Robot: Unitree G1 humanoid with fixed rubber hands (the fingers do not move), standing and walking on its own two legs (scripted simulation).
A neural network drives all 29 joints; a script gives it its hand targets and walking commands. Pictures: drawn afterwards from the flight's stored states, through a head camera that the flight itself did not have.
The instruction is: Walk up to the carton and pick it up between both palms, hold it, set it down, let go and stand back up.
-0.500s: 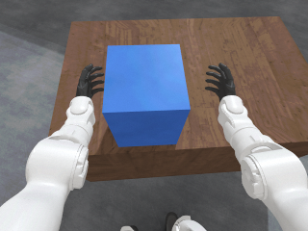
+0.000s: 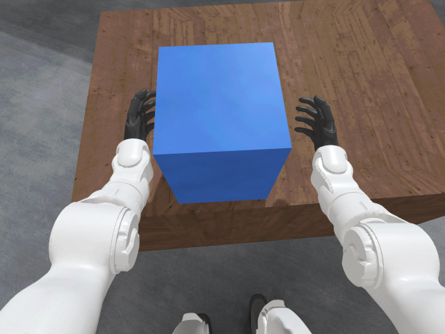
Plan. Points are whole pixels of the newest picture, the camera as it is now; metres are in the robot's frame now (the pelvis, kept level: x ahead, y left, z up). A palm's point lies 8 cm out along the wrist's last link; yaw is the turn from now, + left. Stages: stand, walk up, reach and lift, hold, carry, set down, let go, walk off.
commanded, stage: reach and lift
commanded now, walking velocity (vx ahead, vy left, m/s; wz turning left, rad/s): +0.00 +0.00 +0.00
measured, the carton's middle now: (220, 133) +0.50 +0.00 -0.04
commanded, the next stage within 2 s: none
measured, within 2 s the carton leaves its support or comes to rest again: neither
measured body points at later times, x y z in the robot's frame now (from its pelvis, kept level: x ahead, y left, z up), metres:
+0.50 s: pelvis +0.00 +0.01 +0.00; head +0.18 +0.01 +0.41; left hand +0.49 +0.15 -0.01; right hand +0.45 -0.15 -0.02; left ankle -0.01 +0.11 -0.68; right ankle +0.04 -0.10 -0.68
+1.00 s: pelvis +0.02 +0.02 +0.01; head +0.19 +0.02 +0.43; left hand +0.48 +0.14 -0.01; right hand +0.44 -0.15 -0.02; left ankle -0.01 +0.11 -0.68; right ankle +0.04 -0.10 -0.68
